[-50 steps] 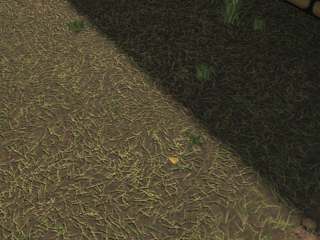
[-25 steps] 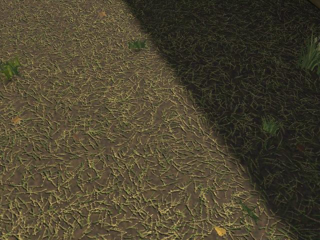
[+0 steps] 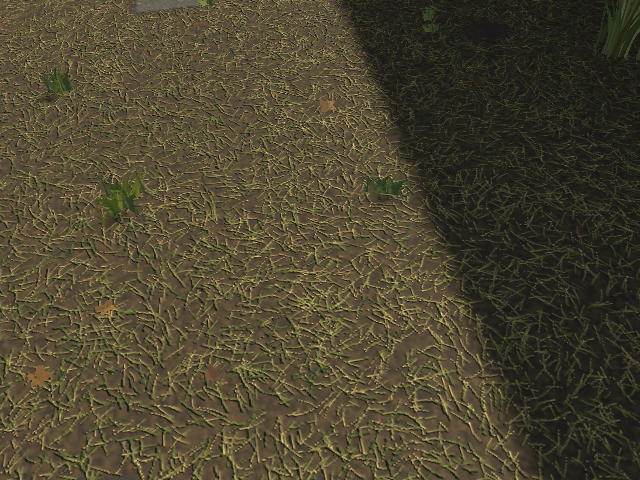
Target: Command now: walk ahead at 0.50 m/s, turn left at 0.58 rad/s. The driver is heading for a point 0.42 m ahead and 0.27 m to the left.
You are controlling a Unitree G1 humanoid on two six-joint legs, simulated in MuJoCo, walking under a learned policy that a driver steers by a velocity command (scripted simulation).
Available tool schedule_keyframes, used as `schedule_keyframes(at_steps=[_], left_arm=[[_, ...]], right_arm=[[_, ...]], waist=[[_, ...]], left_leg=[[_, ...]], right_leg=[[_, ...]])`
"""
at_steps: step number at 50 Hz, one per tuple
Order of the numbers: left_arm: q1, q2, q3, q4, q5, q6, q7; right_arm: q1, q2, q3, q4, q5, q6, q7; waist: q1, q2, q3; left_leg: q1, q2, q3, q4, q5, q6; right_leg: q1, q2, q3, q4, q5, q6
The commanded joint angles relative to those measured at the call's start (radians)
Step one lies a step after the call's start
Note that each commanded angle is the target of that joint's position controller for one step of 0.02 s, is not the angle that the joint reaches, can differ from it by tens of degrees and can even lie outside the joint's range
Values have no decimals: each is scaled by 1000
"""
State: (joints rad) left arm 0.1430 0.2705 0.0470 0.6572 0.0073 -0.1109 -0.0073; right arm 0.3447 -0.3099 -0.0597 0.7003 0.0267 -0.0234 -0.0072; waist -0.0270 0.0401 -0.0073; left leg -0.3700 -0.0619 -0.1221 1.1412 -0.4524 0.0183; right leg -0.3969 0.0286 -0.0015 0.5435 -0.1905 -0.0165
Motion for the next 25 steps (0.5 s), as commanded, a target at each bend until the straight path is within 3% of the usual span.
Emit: schedule_keyframes(at_steps=[1, 3, 6, 12, 16, 18, 19, 20, 21, 22, 23, 24, 25], left_arm=[[113, 106, 35, -15, 6, 8, 10], [96, 99, 33, 0, 4, 3, 10], [103, 138, 48, 34, 2, -4, 11], [126, 183, 58, 85, -7, 12, 16], [164, 220, 70, 118, -28, 31, 15], [158, 250, 80, 121, -37, 42, 19], [153, 263, 84, 121, -42, 49, 23], [146, 250, 79, 117, -44, 54, 27], [166, 199, 58, 99, -16, 48, 30], [250, 58, 11, 33, 18, 22, 16], [140, 156, 25, 23, -19, -12, 3], [57, 191, 34, -5, -51, -28, -4], [47, 175, 27, -2, -36, -36, 2]], right_arm=[[-99, -117, -35, -127, -9, -13, 6], [-81, -75, -29, -127, 2, -2, 15], [-124, -45, -20, -143, -6, 6, 16], [-271, -17, -5, -166, -5, -9, 46], [-347, -28, -8, -202, 0, -10, 67], [-308, -60, -26, -206, -8, -5, 69], [-226, -90, -44, -190, -10, -1, 66], [-61, -138, -74, -146, -7, 4, 57], [104, -214, -105, -109, -1, 15, 36], [48, -324, -110, -126, 1, 3, 32], [90, -238, -88, -148, -2, -12, 38], [58, -187, -71, -130, -9, -26, 40], [2, -162, -62, -131, -6, -32, 39]], waist=[[77, -134, 1], [51, -165, 19], [47, -131, 32], [97, -101, 54], [108, -107, 84], [67, -134, 44], [13, -142, -8], [-78, -119, -93], [-142, -13, -185], [-2, 249, -276], [-96, 134, -380], [-97, 92, -227], [-53, 11, -142]], left_leg=[[-405, 134, -10, 104, 109, -15], [-350, 155, 15, 59, 136, -19], [-379, 169, 25, -37, 202, -39], [-324, 157, 95, -356, 460, -25], [-290, 133, 149, -477, 392, 21], [-187, 75, 203, -503, 286, 63], [-71, 33, 230, -523, 256, 91], [164, -11, 239, -584, 320, 129], [479, 96, 48, -588, 339, 186], [754, 352, -552, -706, 162, 375], [785, 391, -711, -833, 24, 392], [684, 364, -565, -846, 89, 344], [533, 319, -445, -843, 190, 310]], right_leg=[[346, -307, 369, -286, -85, -158], [271, -279, 256, -332, 2, -156], [270, -296, 154, -372, 126, -182], [330, -272, -50, -372, 235, -140], [426, -308, -107, -335, 331, -114], [467, -310, -151, -215, 655, -93], [466, -300, -176, -84, 813, -79], [387, -267, -208, 122, 839, -51], [130, -228, -207, 430, 514, -7], [-299, -17, -99, 770, -397, 48], [-399, -25, 101, 863, -393, 36], [-470, -67, 93, 840, -293, 20], [-426, -109, 89, 752, -207, 13]])
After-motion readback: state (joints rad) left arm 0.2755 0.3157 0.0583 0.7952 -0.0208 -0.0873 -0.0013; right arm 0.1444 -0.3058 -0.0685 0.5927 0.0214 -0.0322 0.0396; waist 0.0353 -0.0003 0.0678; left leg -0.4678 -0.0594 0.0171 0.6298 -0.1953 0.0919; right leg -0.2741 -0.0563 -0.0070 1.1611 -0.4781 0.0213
